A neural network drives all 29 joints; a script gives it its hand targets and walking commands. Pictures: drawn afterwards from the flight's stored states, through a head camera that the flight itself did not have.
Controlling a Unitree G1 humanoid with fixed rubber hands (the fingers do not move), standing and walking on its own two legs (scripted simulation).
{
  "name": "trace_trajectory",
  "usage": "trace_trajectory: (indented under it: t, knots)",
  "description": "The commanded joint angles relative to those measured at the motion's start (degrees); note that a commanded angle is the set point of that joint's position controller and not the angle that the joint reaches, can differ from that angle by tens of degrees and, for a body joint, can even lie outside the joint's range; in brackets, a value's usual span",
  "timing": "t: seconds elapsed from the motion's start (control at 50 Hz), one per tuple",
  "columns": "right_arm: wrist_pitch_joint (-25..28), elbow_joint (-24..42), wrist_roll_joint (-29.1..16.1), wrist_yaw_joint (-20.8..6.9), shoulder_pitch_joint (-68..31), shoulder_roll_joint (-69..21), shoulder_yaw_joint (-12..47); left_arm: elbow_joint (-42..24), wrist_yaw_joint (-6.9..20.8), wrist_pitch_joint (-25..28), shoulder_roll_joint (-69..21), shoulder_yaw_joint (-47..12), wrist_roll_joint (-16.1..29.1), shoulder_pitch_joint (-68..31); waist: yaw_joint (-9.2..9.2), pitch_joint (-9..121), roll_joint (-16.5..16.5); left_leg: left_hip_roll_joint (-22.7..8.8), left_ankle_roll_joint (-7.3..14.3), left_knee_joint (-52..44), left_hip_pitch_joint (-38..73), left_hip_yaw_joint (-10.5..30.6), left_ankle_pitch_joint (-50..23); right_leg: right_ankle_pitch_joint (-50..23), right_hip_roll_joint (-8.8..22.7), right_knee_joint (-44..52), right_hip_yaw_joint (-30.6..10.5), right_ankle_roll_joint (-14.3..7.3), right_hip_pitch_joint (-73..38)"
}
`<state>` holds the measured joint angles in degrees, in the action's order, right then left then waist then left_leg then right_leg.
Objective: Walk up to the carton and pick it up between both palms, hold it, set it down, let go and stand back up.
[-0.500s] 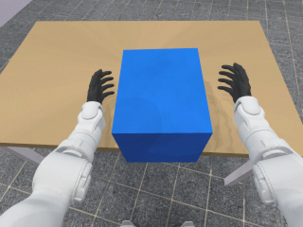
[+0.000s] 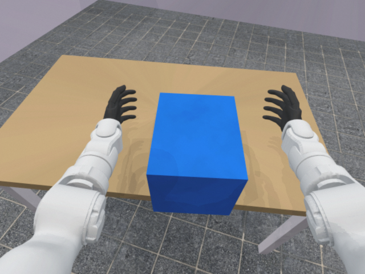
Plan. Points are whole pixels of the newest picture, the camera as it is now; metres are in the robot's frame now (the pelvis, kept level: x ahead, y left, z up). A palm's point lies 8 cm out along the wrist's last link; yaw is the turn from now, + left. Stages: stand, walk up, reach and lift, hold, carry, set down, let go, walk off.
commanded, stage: set down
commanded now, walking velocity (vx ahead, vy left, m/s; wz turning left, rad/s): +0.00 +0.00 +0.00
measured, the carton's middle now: (194, 153) +0.45 -0.01 -0.03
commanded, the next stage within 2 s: none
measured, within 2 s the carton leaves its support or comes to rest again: neither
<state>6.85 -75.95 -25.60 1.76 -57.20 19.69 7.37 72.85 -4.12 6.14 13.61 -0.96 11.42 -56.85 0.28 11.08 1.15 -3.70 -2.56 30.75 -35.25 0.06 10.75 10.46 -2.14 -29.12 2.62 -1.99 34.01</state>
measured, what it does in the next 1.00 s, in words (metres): stands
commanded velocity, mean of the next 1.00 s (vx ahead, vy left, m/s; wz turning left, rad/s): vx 0.00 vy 0.00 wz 0.00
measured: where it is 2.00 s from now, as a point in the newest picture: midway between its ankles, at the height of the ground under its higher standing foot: outside the picture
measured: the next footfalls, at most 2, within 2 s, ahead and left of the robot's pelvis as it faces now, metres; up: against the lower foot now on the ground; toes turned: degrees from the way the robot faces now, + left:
none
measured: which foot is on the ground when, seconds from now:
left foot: down 0.00-1.00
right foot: down 0.00-1.00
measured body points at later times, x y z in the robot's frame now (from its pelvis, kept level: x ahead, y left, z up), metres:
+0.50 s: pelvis +0.01 +0.01 +0.01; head +0.05 +0.00 +0.46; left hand +0.38 +0.19 +0.03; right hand +0.37 -0.20 +0.02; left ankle +0.03 +0.14 -0.73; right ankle +0.03 -0.09 -0.73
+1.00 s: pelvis +0.02 +0.02 +0.01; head +0.04 +0.02 +0.46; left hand +0.29 +0.20 -0.02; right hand +0.28 -0.21 -0.03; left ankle +0.03 +0.14 -0.73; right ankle +0.03 -0.09 -0.73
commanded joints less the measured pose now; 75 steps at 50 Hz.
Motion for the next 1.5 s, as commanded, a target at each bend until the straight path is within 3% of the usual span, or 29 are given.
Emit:
trace_trajectory:
  t: [0.0,0.14,0.24,0.26,0.28,0.3,0.32,0.34,0.36,0.4,0.42,0.5,0.6,0.62,0.68,0.72,0.74,0.76,0.78,0.8,0.82,0.88,0.9,0.94,1.02,1.08,1.18,1.3,1.48]
  knots:
    - [5.1,6.7,-0.4,-0.4,-13.5,7.1,0.1,-9.0,0.7,5.2,4.2,2.4,-2.9,-13.9,-0.24,27.0,-1.9,3.7,-0.2,-1.9,18.1,-1.2,-15.4,-16.3,-0.2,3.8,-1.6,3.6,-15.6]
    - [9.2,21.7,3.8,-0.6,-10.7,7.2,-4.0,-21.2,-1.5,11.4,3.8,1.6,0.3,-13.6,0.68,32.4,-3.2,3.8,-0.9,-1.7,21.0,-1.6,-9.7,-9.2,-0.4,3.9,-0.2,3.0,-12.1]
    - [9.5,31.3,7.8,0.6,-4.3,6.8,-7.6,-30.2,-2.3,12.0,3.5,1.9,1.0,-5.9,2.27,40.5,-1.9,4.0,-1.2,0.4,23.7,-1.5,-14.3,-17.2,-1.5,2.2,-0.4,3.1,-15.5]
    - [9.8,32.3,8.3,0.9,-2.5,6.5,-7.8,-31.0,-2.0,11.9,3.6,2.6,0.4,-3.3,2.26,40.8,-1.4,4.2,-1.1,0.5,23.6,-1.4,-15.8,-19.4,-1.6,1.9,-0.6,3.4,-17.2]
    - [10.1,34.1,9.6,1.8,-2.2,5.2,-8.1,-30.1,-1.3,11.8,6.7,4.9,-1.3,-2.4,0.89,37.2,0.0,5.0,-0.1,0.8,21.8,-2.6,-14.3,-20.4,-0.2,1.9,-2.0,4.5,-19.1]
    - [11.1,35.4,9.6,2.1,0.6,4.7,-7.7,-31.4,-0.8,12.5,6.6,5.3,-1.4,0.8,1.18,37.6,0.4,5.0,0.2,-0.3,20.8,-2.5,-14.7,-22.4,0.0,1.7,-2.1,4.7,-21.8]
    - [11.7,35.2,9.7,2.2,0.7,4.2,-6.8,-29.9,-0.6,12.9,6.6,5.5,-1.4,1.6,0.59,35.6,1.3,5.1,0.5,-1.1,18.8,-2.4,-12.9,-21.2,0.2,1.7,-2.1,5.1,-22.6]
    - [11.8,31.9,9.2,1.9,8.1,2.1,-4.3,-27.7,0.0,12.5,4.0,5.6,-3.3,10.1,-0.72,31.2,1.7,4.9,0.8,-2.4,19.7,-2.6,-13.6,-22.0,0.4,1.9,-2.3,4.7,-25.1]
    - [12.5,31.8,9.3,1.8,4.3,2.4,-6.1,-28.4,0.4,13.0,4.9,5.9,-2.7,5.9,-0.12,32.6,0.7,5.2,0.7,-2.8,17.8,-2.9,-12.9,-21.7,0.5,2.2,-2.7,4.8,-25.4]
    - [12.9,30.4,9.3,1.7,7.5,2.1,-6.3,-27.7,0.6,13.6,4.1,5.6,-2.7,8.8,0.18,29.3,0.5,4.9,0.1,-3.6,19.7,-2.6,-12.0,-18.6,0.4,3.4,-2.7,4.6,-24.1]
    - [13.4,29.9,8.7,1.5,12.7,0.8,-3.9,-25.4,0.8,13.9,2.5,5.3,-3.2,15.5,-0.41,24.7,2.6,4.8,0.7,-3.8,21.0,-2.4,-13.0,-18.7,0.2,4.0,-2.9,4.7,-24.6]
    - [16.0,27.5,9.4,1.0,19.0,0.4,-4.0,-26.6,1.7,14.8,0.0,4.2,-3.8,22.2,1.05,16.1,2.2,4.5,-0.6,-4.8,26.0,-1.7,-13.9,-14.9,-0.4,6.6,-1.8,4.3,-21.8]
    - [19.0,30.5,8.5,-0.5,22.3,0.1,-4.8,-30.2,1.1,18.0,1.0,4.6,-3.6,24.7,-0.61,12.5,1.5,4.6,0.1,-5.1,24.9,-1.6,-9.7,-8.3,-0.2,6.8,-2.7,3.7,-19.7]
    - [19.2,32.2,9.2,-0.7,19.6,0.2,-5.9,-33.3,0.5,19.1,3.2,3.5,-2.5,21.1,0.43,13.1,-1.0,4.6,0.0,-4.6,24.3,-1.7,-8.3,-6.5,0.2,6.7,-3.0,3.3,-18.6]
    - [18.6,33.0,10.1,-2.0,23.2,0.1,-6.5,-35.7,-1.3,20.4,1.3,0.2,0.0,24.1,1.83,11.9,-1.5,4.2,0.0,-4.1,24.8,-1.4,-5.4,-2.2,0.2,5.9,-3.0,2.6,-16.0]
    - [19.2,33.8,10.0,-1.9,24.5,0.1,-7.8,-37.7,-1.4,21.0,2.3,0.2,-0.2,25.9,1.42,14.9,-3.2,4.4,-0.2,-3.0,24.7,-1.1,-7.3,-5.3,0.2,4.7,-2.8,2.2,-16.1]
    - [20.2,33.7,10.4,-2.2,31.4,0.0,-6.9,-38.9,-1.6,21.3,0.9,0.3,-0.6,32.7,1.24,16.0,-3.5,4.6,-0.8,-3.0,27.0,-0.8,-10.8,-8.7,0.1,4.4,-2.5,2.1,-18.6]
    - [21.3,35.6,10.3,-2.1,29.8,0.5,-7.8,-41.0,-1.6,21.8,2.4,0.4,-1.2,31.7,1.71,18.7,-4.2,4.6,-1.1,-1.9,28.3,-0.7,-13.7,-12.1,-0.1,3.4,-2.4,2.0,-18.5]
    - [22.4,35.8,10.1,-2.1,31.9,0.3,-7.1,-40.6,-1.5,21.9,1.5,-0.2,-0.8,34.5,0.89,17.1,-4.3,4.6,-1.3,-1.6,28.3,-1.2,-15.0,-12.7,-0.3,3.3,-2.4,2.1,-18.9]
    - [23.3,34.2,9.9,-2.0,35.5,-0.3,-7.5,-40.0,-1.1,22.1,0.8,0.0,-2.1,38.6,1.89,15.2,-4.7,4.7,-1.4,-1.1,28.5,-0.9,-15.0,-12.8,0.1,3.7,-2.8,2.1,-19.7]
    - [24.0,32.7,9.9,-1.9,37.2,-0.8,-6.2,-38.8,-0.7,22.3,-0.2,-0.3,-2.7,41.2,0.99,12.6,-3.7,4.5,-1.6,-1.7,29.8,-0.6,-15.9,-13.2,-0.2,3.8,-2.2,2.1,-19.8]
    - [25.4,30.2,9.9,-2.1,39.3,-0.3,-7.0,-40.4,0.1,21.4,-0.8,0.1,-3.2,42.7,1.18,8.6,-4.1,4.5,-2.2,-2.4,31.0,-0.9,-14.8,-10.7,-0.7,5.2,-1.9,1.9,-17.7]
    - [24.6,34.7,12.4,-2.7,32.7,3.0,-11.1,-43.9,-1.1,20.8,-1.5,-4.2,-2.8,37.2,2.45,7.7,-2.0,3.1,-2.0,-3.5,29.7,1.2,-9.4,-4.7,-2.0,5.8,-0.8,0.9,-14.8]
    - [23.4,36.7,13.6,-3.6,35.6,1.2,-10.9,-41.5,-2.6,19.9,-2.2,-5.0,-1.5,40.8,1.6,4.7,0.5,2.4,-0.8,-4.8,29.5,1.0,-4.6,-1.3,-1.3,5.9,-0.9,0.7,-14.9]
    - [24.3,36.1,12.9,-4.1,42.9,-0.7,-9.0,-40.6,-2.3,21.3,-1.7,-2.6,-3.4,47.2,-0.42,4.2,1.1,3.8,-0.5,-3.4,27.5,-0.3,-10.0,-9.3,-0.5,4.5,-2.9,1.3,-21.3]
    - [26.9,33.1,11.9,-4.0,46.5,-1.5,-7.4,-39.1,-1.6,23.2,-1.7,-0.7,-5.5,50.1,-0.74,3.1,0.3,4.8,-0.7,-2.8,26.4,-0.9,-12.2,-13.7,-0.1,3.7,-4.1,1.6,-24.1]
    - [30.1,31.1,11.6,-3.9,48.3,-2.4,-6.5,-38.0,-0.9,25.5,-1.3,-0.2,-6.1,51.0,-0.49,-0.1,0.1,5.4,-0.2,-3.2,24.0,-1.7,-7.9,-11.4,0.6,3.5,-5.1,1.7,-24.8]
    - [26.8,33.8,15.2,-3.6,46.6,-3.3,-8.0,-39.4,-1.2,22.1,0.8,-1.7,-3.5,47.5,-0.17,-2.4,1.3,4.8,1.4,-5.5,22.6,-2.6,1.8,-0.8,1.9,4.6,-5.7,1.4,-23.5]
    - [22.8,33.1,17.4,-2.4,53.1,-4.5,-8.0,-40.3,0.3,15.3,2.0,-0.5,-4.2,54.7,-0.23,-3.2,0.3,4.6,0.7,-7.0,27.5,-2.8,-5.1,-8.4,1.8,6.1,-5.3,1.2,-27.3]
